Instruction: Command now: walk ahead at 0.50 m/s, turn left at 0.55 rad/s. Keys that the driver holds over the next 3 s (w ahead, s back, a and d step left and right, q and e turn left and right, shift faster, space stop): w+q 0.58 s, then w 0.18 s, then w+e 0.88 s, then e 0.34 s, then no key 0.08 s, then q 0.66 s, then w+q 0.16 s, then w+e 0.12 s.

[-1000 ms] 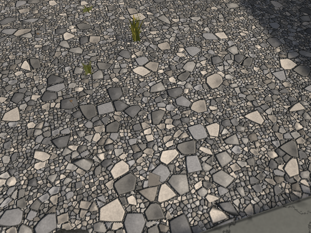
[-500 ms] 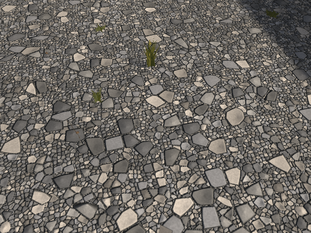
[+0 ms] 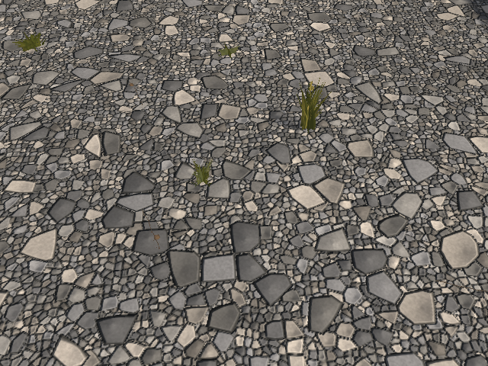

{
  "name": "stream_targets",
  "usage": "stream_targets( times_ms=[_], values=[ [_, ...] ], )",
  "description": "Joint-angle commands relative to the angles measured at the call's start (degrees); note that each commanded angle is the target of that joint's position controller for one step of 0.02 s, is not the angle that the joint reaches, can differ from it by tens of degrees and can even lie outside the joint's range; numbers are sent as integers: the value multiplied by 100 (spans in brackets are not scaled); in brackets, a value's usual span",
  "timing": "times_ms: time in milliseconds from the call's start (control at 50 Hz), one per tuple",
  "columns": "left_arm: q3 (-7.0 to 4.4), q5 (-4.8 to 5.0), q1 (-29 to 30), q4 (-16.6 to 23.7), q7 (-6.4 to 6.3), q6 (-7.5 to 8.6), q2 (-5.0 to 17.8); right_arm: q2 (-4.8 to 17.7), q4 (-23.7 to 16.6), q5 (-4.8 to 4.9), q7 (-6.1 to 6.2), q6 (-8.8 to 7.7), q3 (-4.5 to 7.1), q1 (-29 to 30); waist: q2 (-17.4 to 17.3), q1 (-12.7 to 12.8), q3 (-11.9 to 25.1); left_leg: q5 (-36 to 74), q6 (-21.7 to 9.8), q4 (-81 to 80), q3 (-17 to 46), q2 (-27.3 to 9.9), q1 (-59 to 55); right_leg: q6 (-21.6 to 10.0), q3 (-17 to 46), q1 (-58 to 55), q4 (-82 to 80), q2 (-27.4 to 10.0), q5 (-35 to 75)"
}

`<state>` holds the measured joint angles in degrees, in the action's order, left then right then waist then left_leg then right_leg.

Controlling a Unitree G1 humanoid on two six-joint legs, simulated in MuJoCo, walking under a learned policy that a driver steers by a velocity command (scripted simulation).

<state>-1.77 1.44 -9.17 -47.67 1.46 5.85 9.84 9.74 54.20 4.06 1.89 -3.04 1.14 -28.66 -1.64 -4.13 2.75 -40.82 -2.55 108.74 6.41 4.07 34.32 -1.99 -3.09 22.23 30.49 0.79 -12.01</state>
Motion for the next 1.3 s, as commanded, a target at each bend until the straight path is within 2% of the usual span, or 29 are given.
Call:
stream_targets(
  times_ms=[20,60,80,100,160,200,280,320,340,360,380,400,420,460,500,540,660,780,820,840,860,880,900,920,960,1040,1120,1220,1300],
  values=[
    [-166,-138,-1129,-242,-261,-12,578,619,-1200,-5,166,-26,195,1331,294,582,-63,2027,159,78,225,-930,3728,-1449,3503,-2755,-1561,-3036,-1168],
    [-25,-143,-191,-266,-223,-8,377,222,-1238,-166,108,175,177,1265,354,-46,-1296,2476,240,-1860,355,-1121,2328,-760,1583,120,-1831,-2129,-321],
    [-66,-282,-32,-215,-239,-56,494,270,-1263,-248,103,160,233,1135,621,-85,-1100,3047,351,-2987,-7,-997,1221,-578,581,843,-1960,-1503,-38],
    [-118,-368,-115,-215,-289,-36,753,266,-1291,-317,66,124,259,1252,873,-36,-953,3750,437,-3711,-217,-948,740,-606,219,972,-1950,-1346,396],
    [-249,-207,-542,-332,-406,-12,1189,159,-1483,-256,-149,82,189,1861,733,219,-404,4750,306,-5556,-314,-981,287,-671,57,14,-1902,-1534,1050],
    [-336,-51,-741,-390,-434,-69,1324,216,-1740,-267,-264,115,174,2375,578,412,-446,4508,114,-6101,-368,-963,561,-634,93,-872,-1887,-1776,978],
    [-472,-18,-1111,-430,-327,-212,1464,538,-2128,-274,-441,130,245,3165,433,721,-685,3275,-231,-6783,-720,-818,798,-461,-94,-2007,-1569,-2023,1008],
    [-533,-17,-1054,-377,-300,-297,1675,775,-2129,-305,-450,124,345,2816,546,457,-412,2612,-423,-7171,-1180,-389,-236,-283,-541,-2061,-593,-1845,2856],
    [-498,-48,-1131,-351,-305,-317,1627,1084,-1893,-294,-429,131,523,1964,385,41,122,2922,-575,-7404,-1370,-18,-1614,-120,-867,-1730,649,-1604,3838],
    [-429,-186,-1087,-152,-319,-264,1495,1755,-1638,-272,-309,159,784,768,-285,-436,838,3654,-1026,-7359,26,-727,-3771,217,-1026,-76,2766,-1317,2854],
    [-155,-292,-1322,254,-186,9,751,2464,-1627,-211,-306,124,853,567,-1703,8,1660,2555,-2121,-8419,3431,-2114,-5677,526,-232,2407,4871,-138,-1981],
    [-280,-47,-591,308,-109,271,1294,2038,-1645,-334,-277,104,733,-33,-924,-534,2087,2374,-2076,-9015,4065,-2292,-6125,364,796,3194,5359,-165,-1947],
    [-313,89,-256,389,-105,326,1359,1787,-1533,-388,-258,62,655,220,-772,-438,1323,3045,-1828,-8932,3229,-2177,-5698,249,704,3733,5253,-360,-1470],
    [-335,-173,-231,339,-227,243,1317,1405,-1828,-320,-252,32,531,1446,-16,230,553,4268,-1437,-8932,1894,-1685,-3526,234,688,2647,4167,-777,-635],
    [-376,-168,-403,394,-249,39,1257,1273,-1975,-381,-263,-19,501,1910,-53,634,396,4570,-1383,-9235,1527,-1403,-2455,282,714,1807,3632,-852,-440],
    [-372,-241,-232,532,-245,-53,1125,1304,-1903,-324,-218,-84,515,1802,3,692,309,5009,-1427,-9378,1217,-1264,-2095,390,622,1646,3108,-728,-98],
    [-196,-190,1049,872,-112,17,745,1241,-1506,-268,-67,-60,526,1070,-258,164,23,4590,-1028,-9312,683,-906,-2010,352,455,1109,484,-261,1993],
    [-239,-118,1540,1157,36,143,1050,1302,-1218,-292,-86,-74,539,578,-390,-20,-263,4646,-970,-8816,1314,-1469,-3195,-88,473,1297,-179,-168,1088],
    [-301,-131,991,1044,47,183,1171,1359,-1250,-303,-87,-45,543,741,-486,289,-29,6253,-809,-8241,1080,-1344,-3428,-349,172,506,-463,62,843],
    [-387,-179,253,852,42,197,1339,1284,-1317,-316,-99,-51,506,901,-425,625,487,6997,-661,-7426,781,-1075,-3204,-594,299,-647,-369,-26,1170],
    [-468,-216,-745,712,40,187,1645,1112,-1450,-421,-110,-92,414,918,111,965,1311,5945,-449,-5906,464,-700,-2183,-1109,1357,-2393,-113,-858,1775],
    [-561,-180,-1327,539,73,128,1883,878,-1381,-347,-139,-167,326,233,1685,864,1975,2509,76,-3850,15,125,-68,-2072,3766,-4308,-612,-1963,609],
    [-446,33,-1292,530,85,65,1475,1161,-1408,-373,-168,-240,346,437,1574,926,1671,1055,70,-3328,289,-18,829,-1968,4659,-4373,-1193,-2035,-588],
    [-379,48,-848,643,49,7,1262,1362,-1569,-295,-192,-286,403,1073,1031,945,712,1514,78,-3208,233,-316,1286,-1694,4036,-3646,-1343,-1860,-819],
    [-332,-80,-441,781,33,-54,1179,1203,-1760,-448,-168,-355,379,1720,122,715,-65,2128,113,-3931,10,-636,1035,-1483,3136,-2251,-1562,-1425,326],
    [-331,-55,-485,778,-36,-63,1166,936,-1857,-501,-106,-319,351,1677,525,401,18,2305,389,-5224,-216,-780,372,-1448,2426,-1476,-1770,-1010,1497],
    [-449,10,-745,703,-157,-139,1459,726,-1995,-465,-117,-321,241,2499,589,629,-110,3615,545,-6852,-347,-564,-218,-1201,1942,-835,-1759,-700,1536],
    [-451,65,-1271,602,-204,-285,1389,898,-2144,-339,-238,-423,287,3212,700,875,-113,4155,505,-7923,-218,-256,-789,-1016,2377,-1050,-1338,-735,870],
    [-449,30,-1107,738,-228,-318,1276,1230,-2007,-344,-233,-520,473,2506,858,347,138,3754,138,-8566,-183,-377,-2210,-680,2679,-1043,-461,-568,795]
  ],
)
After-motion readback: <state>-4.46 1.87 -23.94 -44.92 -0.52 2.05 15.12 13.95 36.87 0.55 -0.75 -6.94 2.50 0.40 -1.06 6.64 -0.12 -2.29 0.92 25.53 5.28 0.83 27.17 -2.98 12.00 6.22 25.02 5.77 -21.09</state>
